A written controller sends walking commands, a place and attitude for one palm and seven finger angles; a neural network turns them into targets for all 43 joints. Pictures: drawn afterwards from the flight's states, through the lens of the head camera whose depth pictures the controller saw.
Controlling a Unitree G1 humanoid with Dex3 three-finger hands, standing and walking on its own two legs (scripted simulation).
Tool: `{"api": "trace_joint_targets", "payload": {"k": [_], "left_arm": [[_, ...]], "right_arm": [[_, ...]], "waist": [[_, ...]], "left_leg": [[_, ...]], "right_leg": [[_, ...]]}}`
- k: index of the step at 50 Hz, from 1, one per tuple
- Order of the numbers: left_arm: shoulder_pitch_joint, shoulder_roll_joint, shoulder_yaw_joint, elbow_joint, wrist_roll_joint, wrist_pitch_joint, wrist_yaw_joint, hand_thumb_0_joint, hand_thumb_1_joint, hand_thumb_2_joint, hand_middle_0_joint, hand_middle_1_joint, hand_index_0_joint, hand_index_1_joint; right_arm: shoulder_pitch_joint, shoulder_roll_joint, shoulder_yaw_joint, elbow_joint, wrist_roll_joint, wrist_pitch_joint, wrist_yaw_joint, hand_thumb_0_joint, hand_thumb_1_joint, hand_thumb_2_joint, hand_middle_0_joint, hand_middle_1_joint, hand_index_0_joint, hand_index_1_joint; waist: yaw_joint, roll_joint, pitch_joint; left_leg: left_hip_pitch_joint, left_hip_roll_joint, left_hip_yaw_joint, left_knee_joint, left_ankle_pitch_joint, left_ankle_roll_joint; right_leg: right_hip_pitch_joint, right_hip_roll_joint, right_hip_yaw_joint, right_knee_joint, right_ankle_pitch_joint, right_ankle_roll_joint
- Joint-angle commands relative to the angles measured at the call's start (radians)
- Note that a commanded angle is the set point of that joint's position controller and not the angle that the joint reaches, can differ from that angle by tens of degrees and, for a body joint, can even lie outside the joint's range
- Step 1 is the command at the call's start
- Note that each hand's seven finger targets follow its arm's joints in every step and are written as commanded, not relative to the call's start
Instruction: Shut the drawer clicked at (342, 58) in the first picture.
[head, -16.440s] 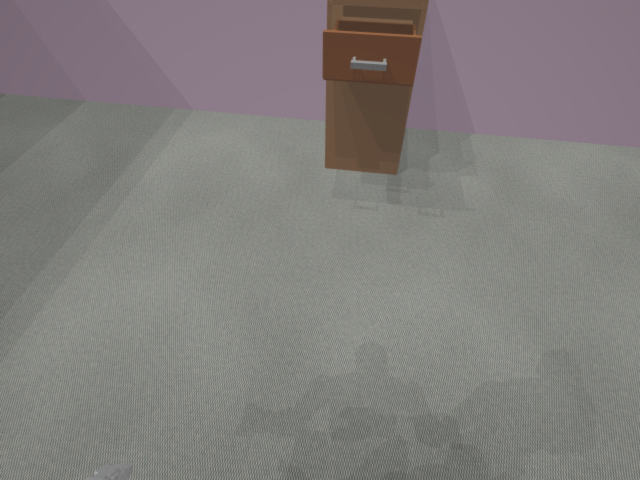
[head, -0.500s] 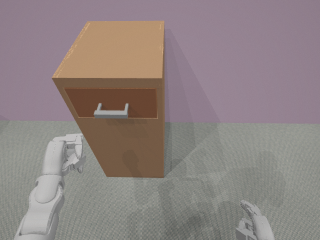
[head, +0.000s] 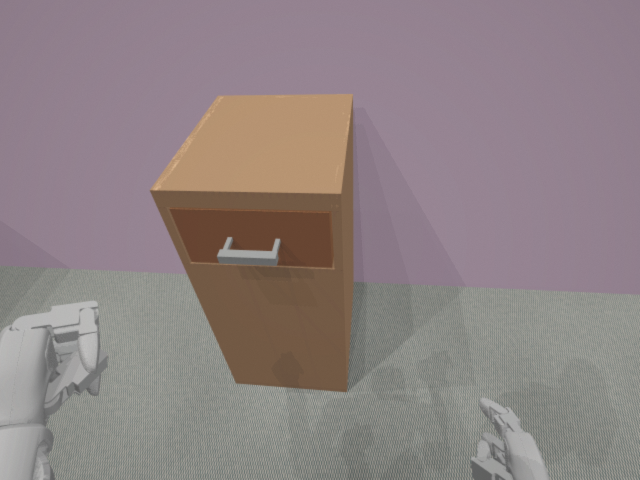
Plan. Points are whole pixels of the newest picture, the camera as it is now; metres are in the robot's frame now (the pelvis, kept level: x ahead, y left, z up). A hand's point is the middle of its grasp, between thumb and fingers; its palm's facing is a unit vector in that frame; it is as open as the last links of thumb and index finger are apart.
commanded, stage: draw the hand back to the body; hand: left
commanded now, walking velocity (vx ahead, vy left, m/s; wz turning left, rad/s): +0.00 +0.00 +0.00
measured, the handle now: (250, 250) +0.57 +0.23 -0.08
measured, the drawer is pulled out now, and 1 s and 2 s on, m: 0.00 0.00 0.00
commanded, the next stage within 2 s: step back with the hand held close in 0.20 s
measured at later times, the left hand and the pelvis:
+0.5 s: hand (84, 359) +0.18 +0.24 +0.16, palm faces +0.38 -0.81 -0.45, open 3.2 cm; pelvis -0.02 +0.00 +0.00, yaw +0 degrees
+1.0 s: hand (20, 433) +0.11 +0.27 +0.15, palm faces +0.35 -0.80 -0.48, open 3.2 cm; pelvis -0.08 +0.03 -0.01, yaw +1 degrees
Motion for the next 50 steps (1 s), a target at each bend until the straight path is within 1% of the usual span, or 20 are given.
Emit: {"api": "trace_joint_targets", "payload": {"k": [1,3,5,10,16,17,18,19,20,21,23,27,28,32,33,37,41,44,47,50], "left_arm": [[-0.015,0.185,0.160,-0.293,-0.008,-0.087,0.018,0.000,0.900,0.900,-1.400,-1.600,-1.400,-1.600],[-0.008,0.136,0.122,-0.216,-0.002,-0.082,0.012,0.000,0.900,0.900,-1.400,-1.600,-1.400,-1.600],[-0.058,0.135,0.113,-0.200,-0.003,-0.088,0.014,0.000,0.900,0.900,-1.400,-1.600,-1.400,-1.600],[-0.064,0.168,0.144,-0.233,0.000,-0.109,0.021,0.000,0.900,0.900,-1.400,-1.600,-1.400,-1.600],[-0.052,0.168,0.149,-0.243,0.000,-0.112,0.024,0.000,0.900,0.900,-1.400,-1.600,-1.400,-1.600],[-0.193,0.313,0.297,-0.347,0.012,-0.161,0.030,0.000,0.900,0.900,-1.400,-1.600,-1.400,-1.600],[-0.199,0.314,0.302,-0.297,0.016,-0.179,0.029,0.000,0.900,0.900,-1.400,-1.600,-1.400,-1.600],[-0.053,0.212,0.233,-0.180,0.020,-0.173,0.021,0.000,0.900,0.900,-1.400,-1.600,-1.400,-1.600],[0.021,0.158,0.187,-0.173,0.021,-0.169,0.014,0.000,0.900,0.900,-1.400,-1.600,-1.400,-1.600],[0.056,0.144,0.174,-0.187,0.020,-0.171,0.011,0.000,0.900,0.900,-1.400,-1.600,-1.400,-1.600],[0.103,0.151,0.186,-0.232,0.019,-0.174,0.012,0.000,0.900,0.900,-1.400,-1.600,-1.400,-1.600],[0.126,0.198,0.223,-0.321,0.020,-0.171,0.025,0.000,0.900,0.900,-1.400,-1.600,-1.400,-1.600],[0.129,0.223,0.245,-0.335,0.017,-0.171,0.030,0.000,0.900,0.900,-1.400,-1.600,-1.400,-1.600],[0.145,0.218,0.244,-0.364,0.017,-0.171,0.044,0.000,0.900,0.900,-1.400,-1.600,-1.400,-1.600],[0.148,0.230,0.254,-0.373,0.016,-0.172,0.046,0.000,0.900,0.900,-1.400,-1.600,-1.400,-1.600],[0.161,0.211,0.242,-0.369,0.019,-0.174,0.052,0.000,0.900,0.900,-1.400,-1.600,-1.400,-1.600],[0.151,0.205,0.235,-0.364,0.024,-0.185,0.059,0.000,0.900,0.900,-1.400,-1.600,-1.400,-1.600],[0.147,0.207,0.240,-0.384,0.030,-0.193,0.063,0.000,0.900,0.900,-1.400,-1.600,-1.400,-1.600],[0.135,0.207,0.242,-0.405,0.034,-0.204,0.067,0.000,0.900,0.900,-1.400,-1.600,-1.400,-1.600],[0.134,0.206,0.241,-0.422,0.037,-0.211,0.068,0.000,0.900,0.900,-1.400,-1.600,-1.400,-1.600]], "right_arm": [[-0.144,-0.081,-0.038,-0.175,0.001,-0.082,-0.007,0.000,-0.900,-0.900,0.200,0.300,0.200,0.300],[-0.138,-0.083,-0.041,-0.154,0.003,-0.085,-0.007,0.000,-0.900,-0.900,0.200,0.300,0.200,0.300],[-0.136,-0.089,-0.042,-0.153,0.004,-0.086,-0.011,0.000,-0.900,-0.900,0.200,0.300,0.200,0.300],[-0.140,-0.084,-0.042,-0.154,-0.001,-0.105,-0.021,0.000,-0.900,-0.900,0.200,0.300,0.200,0.300],[-0.144,-0.075,-0.041,-0.149,-0.001,-0.120,-0.025,0.000,-0.900,-0.900,0.200,0.300,0.200,0.300],[-0.110,-0.102,-0.051,-0.176,-0.007,-0.090,-0.011,0.000,-0.900,-0.900,0.200,0.300,0.200,0.300],[-0.104,-0.078,-0.050,-0.159,-0.004,-0.078,-0.011,0.000,-0.900,-0.900,0.200,0.300,0.200,0.300],[-0.098,-0.073,-0.052,-0.143,-0.009,-0.065,-0.009,0.000,-0.900,-0.900,0.200,0.300,0.200,0.300],[-0.098,-0.082,-0.059,-0.154,-0.009,-0.052,-0.004,0.000,-0.900,-0.900,0.200,0.300,0.200,0.300],[-0.104,-0.089,-0.063,-0.161,-0.008,-0.041,-0.001,0.000,-0.900,-0.900,0.200,0.300,0.200,0.300],[-0.110,-0.100,-0.072,-0.175,-0.011,-0.025,0.000,0.000,-0.900,-0.900,0.200,0.300,0.200,0.300],[-0.109,-0.102,-0.082,-0.201,-0.009,0.005,-0.005,0.000,-0.900,-0.900,0.200,0.300,0.200,0.300],[-0.115,-0.102,-0.081,-0.204,-0.010,0.008,-0.011,0.000,-0.900,-0.900,0.200,0.300,0.200,0.300],[-0.102,-0.100,-0.085,-0.211,-0.009,0.015,-0.019,0.000,-0.900,-0.900,0.200,0.300,0.200,0.300],[-0.104,-0.104,-0.087,-0.211,-0.010,0.013,-0.023,0.000,-0.900,-0.900,0.200,0.300,0.200,0.300],[-0.096,-0.104,-0.089,-0.208,-0.011,0.005,-0.021,0.000,-0.900,-0.900,0.200,0.300,0.200,0.300],[-0.091,-0.107,-0.087,-0.207,-0.011,-0.010,-0.022,0.000,-0.900,-0.900,0.200,0.300,0.200,0.300],[-0.091,-0.108,-0.084,-0.210,-0.012,-0.023,-0.023,0.000,-0.900,-0.900,0.200,0.300,0.200,0.300],[-0.083,-0.110,-0.085,-0.210,-0.015,-0.033,-0.022,0.000,-0.900,-0.900,0.200,0.300,0.200,0.300],[-0.080,-0.112,-0.082,-0.206,-0.018,-0.045,-0.025,0.000,-0.900,-0.900,0.200,0.300,0.200,0.300]], "waist": [[0.000,-0.060,-0.051],[-0.012,-0.066,0.019],[-0.018,-0.083,0.051],[0.000,-0.068,-0.027],[0.003,-0.049,-0.017],[-0.034,-0.099,0.080],[-0.041,-0.122,0.077],[-0.049,-0.154,0.069],[-0.051,-0.129,0.037],[-0.053,-0.073,0.003],[-0.047,-0.021,-0.060],[-0.049,-0.075,-0.134],[-0.045,-0.064,-0.142],[-0.050,-0.050,-0.143],[-0.047,-0.025,-0.148],[-0.052,-0.008,-0.120],[-0.060,-0.015,-0.077],[-0.062,-0.018,-0.065],[-0.066,-0.037,-0.062],[-0.068,-0.013,-0.066]], "left_leg": [[0.034,-0.008,-0.034,-0.020,0.215,0.036],[0.024,-0.006,-0.029,-0.021,0.187,0.035],[0.009,-0.005,-0.036,-0.029,0.131,0.038],[0.028,-0.011,-0.037,-0.025,0.145,0.044],[0.029,-0.009,-0.032,-0.016,0.169,0.042],[-0.069,0.014,-0.053,0.037,0.123,0.052],[-0.080,0.010,-0.053,0.067,0.085,0.041],[-0.069,0.011,-0.053,0.083,0.100,0.042],[-0.065,0.020,-0.055,0.070,0.137,0.042],[-0.061,0.030,-0.054,0.051,0.169,0.044],[-0.068,0.044,-0.067,0.015,0.271,0.047],[-0.091,0.062,-0.087,0.019,0.376,0.047],[-0.098,0.063,-0.094,0.015,0.387,0.045],[-0.144,0.073,-0.111,0.014,0.382,0.044],[-0.153,0.076,-0.118,0.005,0.368,0.046],[-0.239,0.093,-0.143,-0.027,0.248,0.052],[-0.351,0.096,-0.165,-0.068,-0.009,0.060],[-0.418,0.095,-0.182,-0.088,-0.136,0.064],[-0.439,0.088,-0.181,-0.070,-0.196,0.065],[-0.442,0.094,-0.194,-0.080,-0.222,0.066]], "right_leg": [[-0.062,-0.024,0.079,-0.067,0.271,0.021],[-0.111,-0.021,0.081,-0.091,0.233,0.023],[-0.132,-0.025,0.083,-0.098,0.156,0.027],[-0.088,-0.035,0.091,-0.082,0.171,0.024],[-0.086,-0.038,0.098,-0.084,0.208,0.023],[-0.173,-0.111,0.198,-0.145,0.266,0.038],[-0.185,-0.151,0.209,-0.159,0.258,0.021],[-0.204,-0.160,0.184,-0.145,0.260,0.017],[-0.184,-0.155,0.159,-0.113,0.291,0.022],[-0.172,-0.144,0.142,-0.083,0.296,0.031],[-0.114,-0.113,0.113,-0.024,0.341,0.040],[-0.062,-0.095,0.106,0.032,0.403,0.038],[-0.063,-0.092,0.106,0.039,0.407,0.036],[-0.062,-0.083,0.107,0.065,0.386,0.035],[-0.066,-0.080,0.109,0.070,0.369,0.035],[-0.066,-0.064,0.113,0.089,0.271,0.036],[-0.071,-0.061,0.129,0.085,0.141,0.030],[-0.057,-0.057,0.138,0.084,0.075,0.031],[-0.075,-0.060,0.153,0.060,0.019,0.030],[-0.083,-0.050,0.146,0.068,-0.006,0.032]]}}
